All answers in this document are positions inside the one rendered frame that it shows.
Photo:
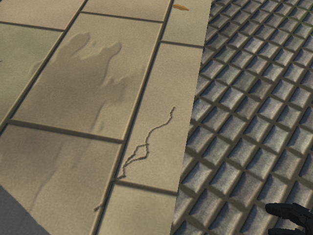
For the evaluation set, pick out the robot right hand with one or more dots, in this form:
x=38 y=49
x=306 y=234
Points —
x=296 y=213

